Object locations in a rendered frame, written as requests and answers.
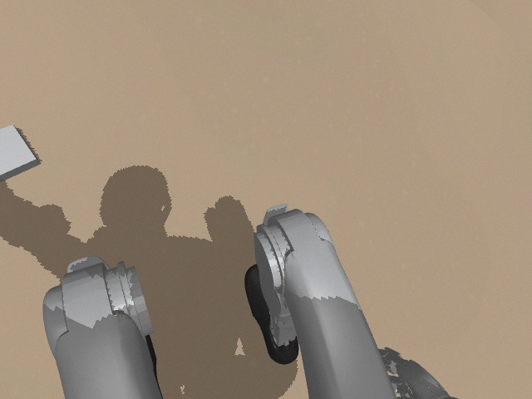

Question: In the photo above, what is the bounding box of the right robot hand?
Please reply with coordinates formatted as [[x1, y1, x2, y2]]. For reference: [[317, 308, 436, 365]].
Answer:
[[378, 347, 449, 399]]

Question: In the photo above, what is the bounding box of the right robot foot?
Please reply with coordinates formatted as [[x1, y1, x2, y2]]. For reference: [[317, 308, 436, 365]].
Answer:
[[244, 264, 298, 364]]

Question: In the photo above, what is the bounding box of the small box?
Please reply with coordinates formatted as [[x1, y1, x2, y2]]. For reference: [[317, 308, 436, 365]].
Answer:
[[0, 125, 41, 182]]

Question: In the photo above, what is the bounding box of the left robot foot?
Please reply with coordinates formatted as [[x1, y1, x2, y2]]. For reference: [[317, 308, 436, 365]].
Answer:
[[145, 334, 163, 399]]

